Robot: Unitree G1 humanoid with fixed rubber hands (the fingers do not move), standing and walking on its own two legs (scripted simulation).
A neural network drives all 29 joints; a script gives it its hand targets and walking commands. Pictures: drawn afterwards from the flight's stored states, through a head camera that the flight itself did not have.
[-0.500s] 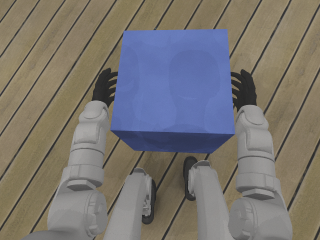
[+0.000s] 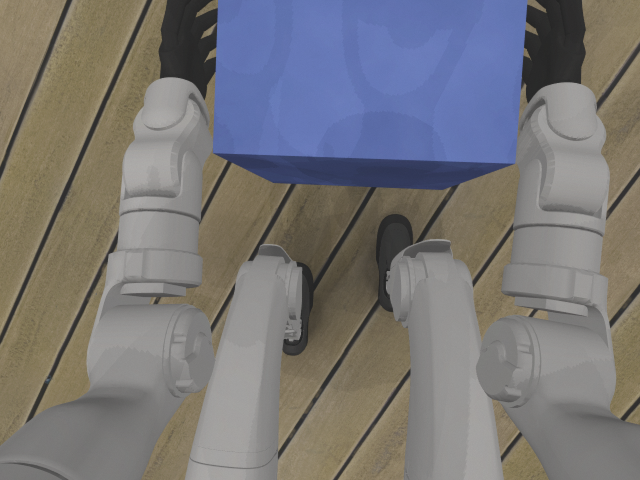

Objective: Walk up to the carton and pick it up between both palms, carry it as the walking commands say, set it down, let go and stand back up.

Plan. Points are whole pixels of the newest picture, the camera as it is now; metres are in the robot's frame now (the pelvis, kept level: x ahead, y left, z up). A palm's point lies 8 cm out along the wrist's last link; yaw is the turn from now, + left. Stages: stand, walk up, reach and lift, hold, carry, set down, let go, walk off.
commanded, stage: set down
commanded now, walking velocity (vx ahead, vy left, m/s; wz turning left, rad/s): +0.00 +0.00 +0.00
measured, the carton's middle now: (363, 63) +0.52 -0.02 -0.22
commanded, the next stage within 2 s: none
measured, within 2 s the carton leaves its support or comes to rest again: neither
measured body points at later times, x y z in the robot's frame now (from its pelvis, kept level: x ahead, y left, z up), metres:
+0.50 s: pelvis -0.03 +0.00 -0.07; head +0.34 -0.03 +0.17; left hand +0.54 +0.16 -0.20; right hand +0.55 -0.19 -0.22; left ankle +0.07 +0.11 -0.51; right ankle +0.17 -0.10 -0.51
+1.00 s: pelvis -0.01 +0.00 -0.12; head +0.38 -0.03 +0.08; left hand +0.56 +0.16 -0.29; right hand +0.57 -0.20 -0.30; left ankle +0.07 +0.11 -0.51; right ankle +0.17 -0.10 -0.51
